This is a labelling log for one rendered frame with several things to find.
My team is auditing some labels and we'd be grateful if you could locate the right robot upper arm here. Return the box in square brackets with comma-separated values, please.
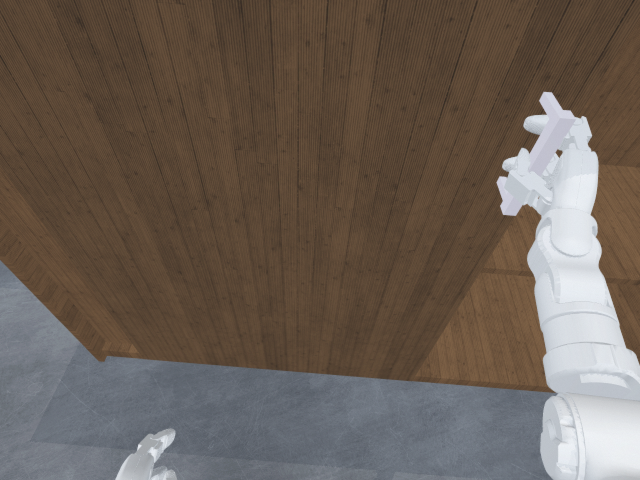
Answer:
[540, 392, 640, 480]

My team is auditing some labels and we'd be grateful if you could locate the robot right hand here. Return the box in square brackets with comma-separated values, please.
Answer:
[502, 115, 598, 219]

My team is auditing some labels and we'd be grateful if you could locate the robot left hand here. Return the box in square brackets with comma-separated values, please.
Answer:
[115, 428, 177, 480]

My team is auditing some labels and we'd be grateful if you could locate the handle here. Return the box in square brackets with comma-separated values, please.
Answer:
[496, 92, 576, 216]

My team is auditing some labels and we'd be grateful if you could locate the wardrobe door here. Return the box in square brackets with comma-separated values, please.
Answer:
[0, 167, 132, 344]
[0, 0, 640, 381]

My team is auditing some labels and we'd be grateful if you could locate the right robot forearm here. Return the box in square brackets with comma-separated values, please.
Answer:
[527, 208, 640, 401]

